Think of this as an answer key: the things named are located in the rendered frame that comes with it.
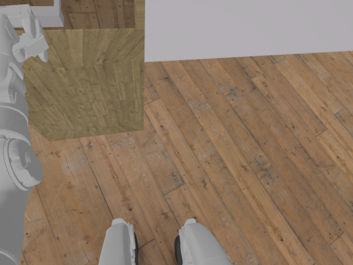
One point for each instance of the left robot thigh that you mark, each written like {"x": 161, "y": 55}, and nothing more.
{"x": 118, "y": 243}

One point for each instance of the robot left upper arm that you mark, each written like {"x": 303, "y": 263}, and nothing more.
{"x": 20, "y": 171}

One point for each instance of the right robot shin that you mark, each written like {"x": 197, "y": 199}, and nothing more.
{"x": 187, "y": 260}

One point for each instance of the left robot forearm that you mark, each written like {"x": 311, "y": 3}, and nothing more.
{"x": 13, "y": 105}

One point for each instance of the handle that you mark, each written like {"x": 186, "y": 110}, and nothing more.
{"x": 49, "y": 16}

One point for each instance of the cabinet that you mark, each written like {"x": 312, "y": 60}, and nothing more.
{"x": 92, "y": 84}

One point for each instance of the robot left hand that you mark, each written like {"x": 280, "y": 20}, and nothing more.
{"x": 31, "y": 43}

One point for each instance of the drawer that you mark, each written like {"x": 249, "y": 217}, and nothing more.
{"x": 87, "y": 14}

